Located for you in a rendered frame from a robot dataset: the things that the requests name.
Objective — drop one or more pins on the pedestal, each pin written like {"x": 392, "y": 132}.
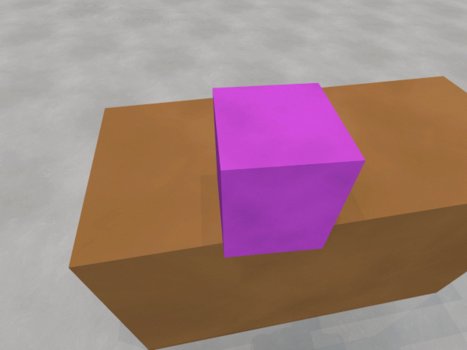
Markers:
{"x": 149, "y": 242}

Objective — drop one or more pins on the carton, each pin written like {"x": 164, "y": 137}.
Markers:
{"x": 285, "y": 167}

